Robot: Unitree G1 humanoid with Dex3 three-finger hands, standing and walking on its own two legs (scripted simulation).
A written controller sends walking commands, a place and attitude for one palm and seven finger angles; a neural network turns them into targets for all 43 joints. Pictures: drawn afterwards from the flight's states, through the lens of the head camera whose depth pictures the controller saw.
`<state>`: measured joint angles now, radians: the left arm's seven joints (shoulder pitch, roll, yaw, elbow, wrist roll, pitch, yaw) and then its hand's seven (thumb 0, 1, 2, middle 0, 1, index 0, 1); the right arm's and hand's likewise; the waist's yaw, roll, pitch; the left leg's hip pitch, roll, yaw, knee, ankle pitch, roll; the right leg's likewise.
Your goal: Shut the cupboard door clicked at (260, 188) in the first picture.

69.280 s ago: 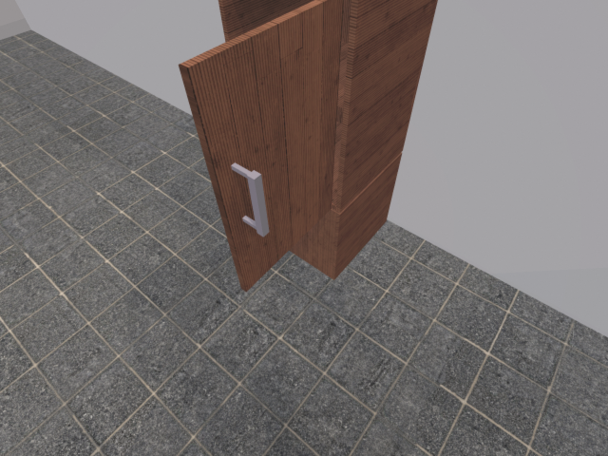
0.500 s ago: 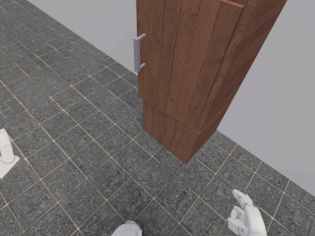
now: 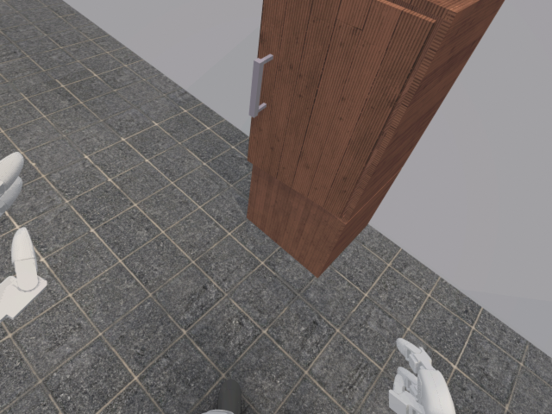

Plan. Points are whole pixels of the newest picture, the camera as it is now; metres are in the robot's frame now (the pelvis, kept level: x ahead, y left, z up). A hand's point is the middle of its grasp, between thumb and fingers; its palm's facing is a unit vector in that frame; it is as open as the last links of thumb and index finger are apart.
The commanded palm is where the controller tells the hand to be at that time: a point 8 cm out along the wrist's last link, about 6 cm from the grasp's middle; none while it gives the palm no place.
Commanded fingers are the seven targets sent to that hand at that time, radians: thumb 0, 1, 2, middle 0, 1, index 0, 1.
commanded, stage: stop stepping back and stand still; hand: left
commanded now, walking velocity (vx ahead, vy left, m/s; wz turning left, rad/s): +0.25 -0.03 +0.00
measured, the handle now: (260, 86) +0.88 +0.11 -0.03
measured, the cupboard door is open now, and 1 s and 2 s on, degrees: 7 7 7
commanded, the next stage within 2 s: let the arm hang, fingers relaxed in 1.62 s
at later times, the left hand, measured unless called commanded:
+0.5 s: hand out of the picture +0.13 +0.30 +0.16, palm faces +0.49 -0.83 -0.25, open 7.4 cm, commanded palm +0.07 +0.34 +0.18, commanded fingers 0.00 0.90 0.90 -0.20 -0.30 -0.20 -0.30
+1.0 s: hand out of the picture +0.08 +0.32 +0.15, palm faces +0.50 -0.80 -0.34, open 7.4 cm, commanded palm +0.03 +0.35 +0.18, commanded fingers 0.00 0.90 0.90 -0.20 -0.30 -0.20 -0.30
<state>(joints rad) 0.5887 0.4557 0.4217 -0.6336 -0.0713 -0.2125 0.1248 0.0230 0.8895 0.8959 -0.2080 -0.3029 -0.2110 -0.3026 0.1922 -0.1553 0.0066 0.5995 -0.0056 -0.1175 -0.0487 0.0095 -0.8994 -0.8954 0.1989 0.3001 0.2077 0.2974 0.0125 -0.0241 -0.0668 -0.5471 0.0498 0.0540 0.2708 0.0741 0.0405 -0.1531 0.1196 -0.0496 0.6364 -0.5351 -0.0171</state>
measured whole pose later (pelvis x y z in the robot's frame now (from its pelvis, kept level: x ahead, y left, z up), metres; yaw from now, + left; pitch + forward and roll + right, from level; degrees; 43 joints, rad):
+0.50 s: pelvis -0.07 +0.04 -0.03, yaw -1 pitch -2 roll -1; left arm 0.43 0.39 0.42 -0.52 -0.03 -0.19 0.18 0.02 0.89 0.90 -0.21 -0.30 -0.21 -0.30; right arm 0.36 -0.24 -0.01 0.69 0.02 -0.09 -0.08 0.01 -0.90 -0.90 0.20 0.30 0.21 0.30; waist -0.02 -0.08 -0.08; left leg -0.46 0.04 0.04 0.78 -0.30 0.01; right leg -0.05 -0.01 -0.05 0.68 -0.58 0.00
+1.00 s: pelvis -0.12 +0.06 +0.00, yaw -2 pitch -1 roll +1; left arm 0.44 0.30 0.33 -0.32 -0.02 -0.14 0.19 0.02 0.89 0.90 -0.21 -0.30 -0.21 -0.30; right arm 0.28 -0.23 0.00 0.70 0.00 -0.08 -0.09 0.01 -0.90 -0.90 0.20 0.30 0.21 0.30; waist 0.04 0.00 -0.06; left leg -0.38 0.05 0.03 0.72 -0.31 0.00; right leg -0.19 -0.02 -0.11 0.51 -0.30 -0.05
